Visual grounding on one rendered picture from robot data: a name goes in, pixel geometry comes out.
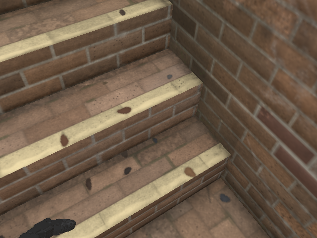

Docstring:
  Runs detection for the left robot hand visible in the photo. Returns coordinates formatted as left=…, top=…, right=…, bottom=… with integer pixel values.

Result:
left=17, top=217, right=76, bottom=238

